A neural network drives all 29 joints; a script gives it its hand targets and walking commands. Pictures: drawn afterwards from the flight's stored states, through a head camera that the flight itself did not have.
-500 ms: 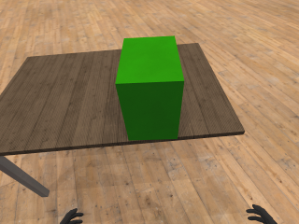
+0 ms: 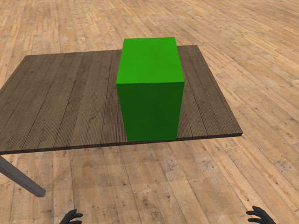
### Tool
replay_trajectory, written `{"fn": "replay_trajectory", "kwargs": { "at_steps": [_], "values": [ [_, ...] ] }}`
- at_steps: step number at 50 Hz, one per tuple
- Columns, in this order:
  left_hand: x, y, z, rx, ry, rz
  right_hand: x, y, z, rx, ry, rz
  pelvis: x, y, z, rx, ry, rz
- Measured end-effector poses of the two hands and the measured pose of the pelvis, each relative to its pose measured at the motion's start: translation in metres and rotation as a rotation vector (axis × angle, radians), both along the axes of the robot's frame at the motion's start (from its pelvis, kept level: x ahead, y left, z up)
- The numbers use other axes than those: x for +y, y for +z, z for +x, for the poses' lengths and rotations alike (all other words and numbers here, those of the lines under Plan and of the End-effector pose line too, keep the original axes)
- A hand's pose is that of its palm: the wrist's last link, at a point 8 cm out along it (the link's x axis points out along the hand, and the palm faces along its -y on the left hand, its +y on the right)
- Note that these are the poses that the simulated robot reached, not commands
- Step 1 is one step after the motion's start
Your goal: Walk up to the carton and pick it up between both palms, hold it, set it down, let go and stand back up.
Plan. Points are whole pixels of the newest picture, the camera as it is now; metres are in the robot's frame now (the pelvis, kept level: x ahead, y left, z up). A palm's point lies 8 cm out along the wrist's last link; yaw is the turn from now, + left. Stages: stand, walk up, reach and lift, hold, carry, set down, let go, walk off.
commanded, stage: stand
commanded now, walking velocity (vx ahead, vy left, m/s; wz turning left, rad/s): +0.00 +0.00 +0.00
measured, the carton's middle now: (150, 90) +0.59 +0.02 +0.01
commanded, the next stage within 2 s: walk up in 0.14 s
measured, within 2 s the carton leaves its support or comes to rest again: neither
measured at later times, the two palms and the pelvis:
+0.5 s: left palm out of the picture +0.10 +0.30 -0.09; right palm out of the picture +0.13 -0.29 -0.08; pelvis +0.01 +0.01 +0.00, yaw +2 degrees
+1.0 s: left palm out of the picture +0.16 +0.38 -0.11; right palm (241, 203) +0.19 -0.22 -0.06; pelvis +0.10 +0.08 +0.01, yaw +1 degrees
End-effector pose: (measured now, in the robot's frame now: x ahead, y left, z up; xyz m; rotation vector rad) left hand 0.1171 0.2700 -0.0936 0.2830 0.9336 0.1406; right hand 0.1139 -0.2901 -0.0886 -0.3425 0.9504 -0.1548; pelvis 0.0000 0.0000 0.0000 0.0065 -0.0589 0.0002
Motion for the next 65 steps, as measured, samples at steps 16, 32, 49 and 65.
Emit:
{"fn": "replay_trajectory", "kwargs": {
  "at_steps": [16,32,49,65],
  "values": [
    [0.000,0.000,0.000,0.007,-0.002,0.000,0.000,-0.001,0.001,0.003,0.000,0.004,-0.001,0.000,0.001,0.001,0.000,0.001],
    [0.091,-0.003,-0.025,0.128,0.058,0.049,0.038,0.008,0.062,0.033,0.123,-0.060,0.059,-0.002,0.044,0.020,0.044,-0.017],
    [0.112,-0.021,0.040,0.187,0.011,-0.003,0.072,0.028,0.076,0.062,0.023,-0.096,0.085,0.008,0.100,0.000,0.008,-0.027],
    [0.070,0.001,0.038,0.201,0.031,0.102,0.025,-0.020,0.069,0.140,0.019,-0.007,0.034,-0.002,0.098,0.023,0.010,0.019]
  ]
}}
